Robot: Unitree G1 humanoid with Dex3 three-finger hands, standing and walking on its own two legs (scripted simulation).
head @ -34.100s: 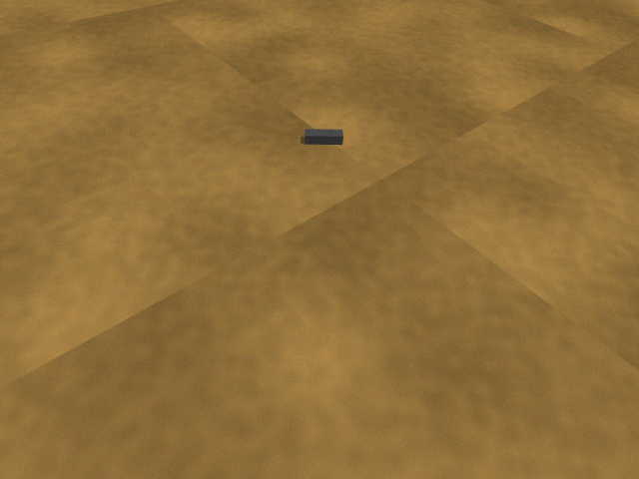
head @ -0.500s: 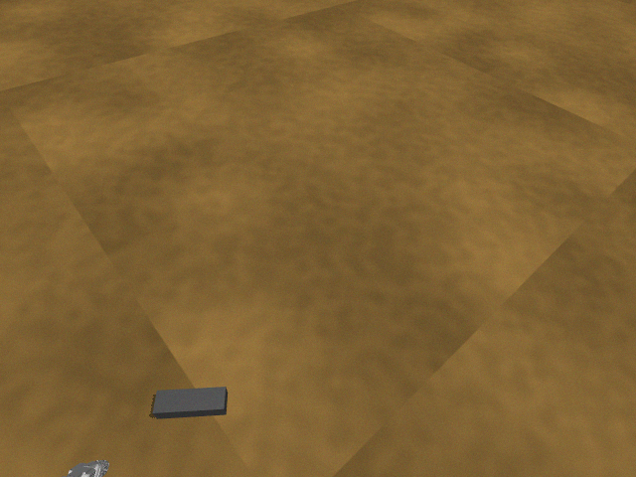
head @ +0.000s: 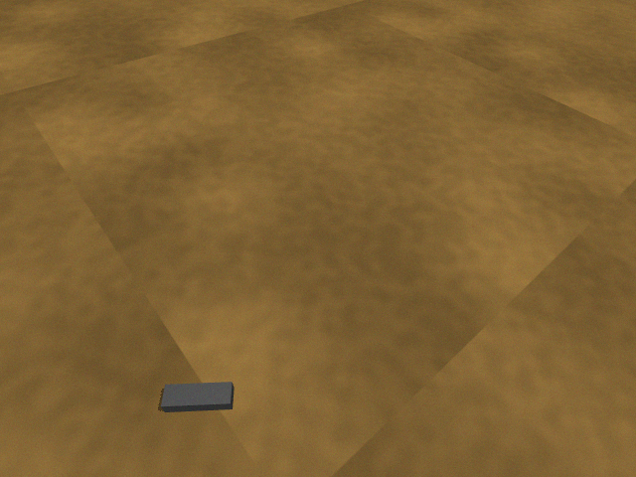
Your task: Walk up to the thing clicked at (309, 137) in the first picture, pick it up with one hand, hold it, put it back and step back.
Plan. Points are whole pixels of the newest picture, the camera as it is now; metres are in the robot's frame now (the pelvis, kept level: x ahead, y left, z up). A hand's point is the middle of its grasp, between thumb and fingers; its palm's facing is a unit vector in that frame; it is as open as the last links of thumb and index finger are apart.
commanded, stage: stand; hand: left
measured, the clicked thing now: (198, 397) +0.48 +0.32 -0.75
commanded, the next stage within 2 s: rise first in 1.48 s
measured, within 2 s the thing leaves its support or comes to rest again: neither
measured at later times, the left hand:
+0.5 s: hand out of the picture +0.10 +0.26 -0.16, palm faces -0.02 -0.94 -0.33, open 7.4 cm
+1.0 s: hand out of the picture +0.10 +0.26 -0.16, palm faces -0.02 -0.94 -0.34, open 7.4 cm
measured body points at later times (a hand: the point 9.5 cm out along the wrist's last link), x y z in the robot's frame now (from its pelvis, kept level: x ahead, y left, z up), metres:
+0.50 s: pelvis +0.01 +0.00 +0.00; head +0.02 +0.00 +0.45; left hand +0.10 +0.30 -0.13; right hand +0.09 -0.30 -0.13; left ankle +0.03 +0.14 -0.75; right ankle +0.01 -0.12 -0.75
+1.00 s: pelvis +0.02 +0.01 +0.00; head +0.03 +0.01 +0.45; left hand +0.10 +0.31 -0.13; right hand +0.11 -0.29 -0.13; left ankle +0.03 +0.14 -0.75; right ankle +0.01 -0.12 -0.75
